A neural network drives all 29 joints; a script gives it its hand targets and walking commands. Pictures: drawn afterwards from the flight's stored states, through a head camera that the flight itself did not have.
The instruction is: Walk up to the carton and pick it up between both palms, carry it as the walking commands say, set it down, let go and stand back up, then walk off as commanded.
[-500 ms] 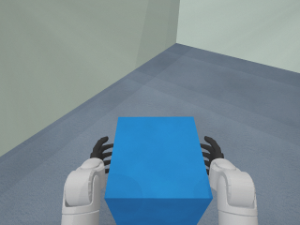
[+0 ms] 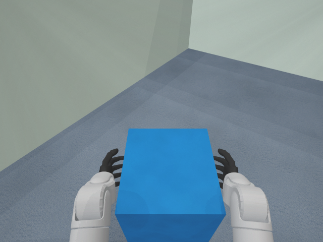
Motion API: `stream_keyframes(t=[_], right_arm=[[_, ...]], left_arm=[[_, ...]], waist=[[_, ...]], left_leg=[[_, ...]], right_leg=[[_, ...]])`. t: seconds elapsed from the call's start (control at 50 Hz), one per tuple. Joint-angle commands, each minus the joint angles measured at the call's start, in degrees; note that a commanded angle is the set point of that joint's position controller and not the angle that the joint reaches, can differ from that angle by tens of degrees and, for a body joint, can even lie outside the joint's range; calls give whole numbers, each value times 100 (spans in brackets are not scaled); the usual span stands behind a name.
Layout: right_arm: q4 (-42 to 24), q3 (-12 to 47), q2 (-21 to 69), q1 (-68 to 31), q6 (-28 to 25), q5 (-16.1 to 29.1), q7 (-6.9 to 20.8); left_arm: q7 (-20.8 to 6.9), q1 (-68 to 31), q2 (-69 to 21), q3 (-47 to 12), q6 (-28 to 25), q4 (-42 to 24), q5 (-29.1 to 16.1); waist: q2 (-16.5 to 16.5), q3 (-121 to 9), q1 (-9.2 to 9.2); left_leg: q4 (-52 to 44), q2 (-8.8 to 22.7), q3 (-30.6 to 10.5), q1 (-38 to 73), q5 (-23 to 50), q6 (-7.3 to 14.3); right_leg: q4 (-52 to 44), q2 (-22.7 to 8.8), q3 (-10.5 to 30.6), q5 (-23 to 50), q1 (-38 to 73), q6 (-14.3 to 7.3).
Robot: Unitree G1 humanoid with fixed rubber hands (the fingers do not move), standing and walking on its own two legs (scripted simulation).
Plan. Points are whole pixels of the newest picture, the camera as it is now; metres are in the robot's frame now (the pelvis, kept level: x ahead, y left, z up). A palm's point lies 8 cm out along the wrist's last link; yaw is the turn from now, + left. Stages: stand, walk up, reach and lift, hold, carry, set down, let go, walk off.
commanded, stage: carry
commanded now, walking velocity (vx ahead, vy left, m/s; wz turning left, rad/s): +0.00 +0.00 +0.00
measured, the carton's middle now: (167, 190) +0.29 +0.00 +0.00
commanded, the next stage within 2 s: hold in 0.40 s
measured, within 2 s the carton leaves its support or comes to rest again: neither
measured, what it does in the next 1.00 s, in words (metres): stands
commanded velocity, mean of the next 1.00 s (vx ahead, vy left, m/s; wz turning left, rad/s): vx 0.00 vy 0.00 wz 0.00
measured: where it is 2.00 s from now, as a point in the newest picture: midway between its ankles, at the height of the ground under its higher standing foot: outside the picture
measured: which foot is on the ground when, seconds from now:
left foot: down 0.00-1.00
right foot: down 0.00-1.00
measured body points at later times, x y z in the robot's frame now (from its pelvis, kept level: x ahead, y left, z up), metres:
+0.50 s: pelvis +0.00 +0.01 +0.01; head -0.02 +0.00 +0.46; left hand +0.29 +0.15 +0.03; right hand +0.29 -0.14 +0.03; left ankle -0.01 +0.09 -0.73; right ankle +0.03 -0.10 -0.73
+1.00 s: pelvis -0.03 -0.02 +0.00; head -0.08 -0.03 +0.45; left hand +0.28 +0.13 +0.05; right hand +0.29 -0.16 +0.05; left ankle -0.01 +0.09 -0.73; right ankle +0.03 -0.12 -0.73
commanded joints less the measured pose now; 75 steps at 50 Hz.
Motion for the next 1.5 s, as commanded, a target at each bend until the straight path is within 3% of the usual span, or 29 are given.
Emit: stream_keyframes(t=[0.0,0.38,0.4,0.42,0.44,0.46,0.48,0.5,0.52,0.56,0.58,0.6,0.66,0.72,0.92,0.94,0.96,0.98,1.06,1.18,1.36,1.48], right_arm=[[-204,3468,4968,-2415,-144,1823,1288],[299,2980,4506,-2156,-1024,1289,1154],[1521,2271,4242,-1086,-1166,803,1134],[1069,2390,3991,-1121,-1555,735,1129],[723,2547,4015,-1526,-1757,784,1138],[372,2728,4170,-1923,-1882,911,1206],[3,3150,4458,-1962,-1964,1159,1289],[-179,3129,4416,-1876,-1975,1216,1281],[-169,3020,4398,-1978,-1930,1142,1300],[164,2716,4218,-2006,-1800,973,1335],[427,2550,4164,-2054,-1747,896,1375],[694,2467,4218,-1964,-1727,856,1438],[1051,2554,4527,-2510,-1790,946,1629],[1385,2492,4841,-3006,-1789,910,1692],[2385,1855,5570,-3769,-1750,564,1590],[2754,2005,5998,-4004,-1724,593,1677],[2716,1946,6057,-4045,-1769,537,1688],[2818,1771,6049,-4063,-1810,443,1676],[3477,1051,5807,-3914,-1967,20,1640],[3793,461,5504,-3762,-2328,-398,1550],[3614,693,5356,-3339,-3232,-585,1499],[3535,998,5265,-3035,-3812,-529,1544]], left_arm=[[-1256,-2511,-4936,-3456,-196,-281,-1797],[-1122,-2280,-4375,-2947,-1075,164,-1251],[-1080,-1188,-4032,-1968,-1260,1648,-585],[-1019,-1238,-3954,-2266,-1624,1161,-621],[-1047,-1421,-4196,-2333,-1816,904,-618],[-1086,-1708,-4472,-2466,-1948,669,-622],[-1113,-1796,-4837,-2836,-2039,343,-793],[-1151,-1772,-4920,-3166,-2073,257,-915],[-1218,-2157,-4980,-3398,-2079,237,-1040],[-1271,-2329,-4951,-3371,-2053,676,-997],[-1297,-2416,-4902,-3221,-2034,949,-903],[-1325,-2483,-5016,-3203,-2044,1109,-891],[-1376,-2704,-5282,-2889,-2094,1601,-754],[-1483,-3104,-5439,-2693,-2094,1950,-673],[-1896,-4281,-5329,-2319,-2214,2704,-620],[-1929,-4141,-5379,-1489,-2276,2974,-166],[-1976,-4451,-5463,-1633,-2315,2935,-252],[-2014,-4555,-5449,-1586,-2344,3100,-206],[-2057,-4631,-5270,-1045,-2425,3604,115],[-1974,-4373,-5023,-548,-2718,3965,458],[-1698,-4036,-5058,-1075,-3602,3766,402],[-1504,-3699,-5136,-1505,-4134,3708,344]], waist=[[16,-1235,-3],[25,-1205,-17],[264,-56,149],[379,-258,-180],[242,-434,-198],[309,-704,-219],[130,-1067,-215],[139,-1282,-472],[65,-1194,-640],[-68,-718,-839],[112,-462,-827],[51,-260,-838],[-75,-178,-506],[-80,-252,-398],[-356,-244,-423],[-396,-335,-22],[-406,-312,-289],[-362,-277,-357],[-184,141,-482],[-145,321,-427],[-107,-656,-446],[78,-1433,-448]], left_leg=[[-489,845,-772,168,1251,-2],[-450,832,-767,99,1246,-19],[-841,-319,-1324,703,2162,-91],[-881,-227,-1491,903,2712,-135],[-860,-251,-1567,1192,3065,-163],[-831,-283,-1614,1426,3251,-212],[-744,-244,-1698,1722,3730,-231],[-707,-247,-1754,1948,3725,-243],[-809,-255,-1771,1870,3268,-277],[-933,-294,-1737,1764,2183,-281],[-1032,-309,-1711,1568,1570,-296],[-1040,-295,-1717,1495,1346,-318],[-1016,-336,-1594,1152,892,-272],[-931,-373,-1477,1116,624,-214],[-735,-469,-1153,999,-14,-52],[-827,-423,-1264,1099,-443,128],[-812,-441,-1272,861,-573,159],[-811,-417,-1288,905,-581,158],[-841,-390,-1318,857,-626,102],[-829,-401,-1296,706,-205,95],[-481,-390,-1400,299,930,-10],[-65,-401,-1518,228,1837,-114]], right_leg=[[-245,-662,739,984,841,83],[-191,-667,713,851,825,130],[-594,688,1495,1754,1934,-105],[-573,627,1668,2335,2128,-144],[-581,658,1642,2490,2073,-87],[-599,710,1624,2535,1996,-42],[-563,785,1654,2741,1986,-18],[-567,835,1649,2812,2001,12],[-614,886,1617,2452,1962,13],[-783,829,1543,1836,1631,33],[-860,769,1520,1367,1580,7],[-882,771,1499,1082,1444,-18],[-807,744,1468,575,1512,-5],[-799,642,1500,299,1480,19],[-1032,362,1535,-411,1282,162],[-1021,473,1621,-857,1614,113],[-1054,442,1682,-1000,1739,112],[-1070,414,1706,-1036,1692,114],[-1097,382,1702,-1010,1538,67],[-934,435,1612,-300,1539,67],[-280,661,1575,1230,1433,127],[130,745,1596,1713,954,116]])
